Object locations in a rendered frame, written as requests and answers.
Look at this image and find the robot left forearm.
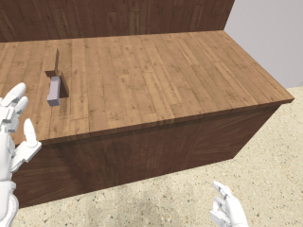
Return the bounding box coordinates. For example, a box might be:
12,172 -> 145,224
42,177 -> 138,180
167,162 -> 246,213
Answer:
0,181 -> 19,227

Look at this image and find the counter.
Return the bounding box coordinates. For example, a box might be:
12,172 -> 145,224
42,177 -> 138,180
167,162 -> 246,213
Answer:
0,0 -> 294,209

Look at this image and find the tap lever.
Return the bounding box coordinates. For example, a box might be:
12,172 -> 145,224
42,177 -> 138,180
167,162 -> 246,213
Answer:
46,76 -> 61,107

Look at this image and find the right robot hand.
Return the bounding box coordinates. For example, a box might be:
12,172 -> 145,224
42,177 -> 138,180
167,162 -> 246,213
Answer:
210,181 -> 248,227

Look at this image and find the left robot hand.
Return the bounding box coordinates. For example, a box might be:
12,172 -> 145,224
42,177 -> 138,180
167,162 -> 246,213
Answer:
0,82 -> 42,182

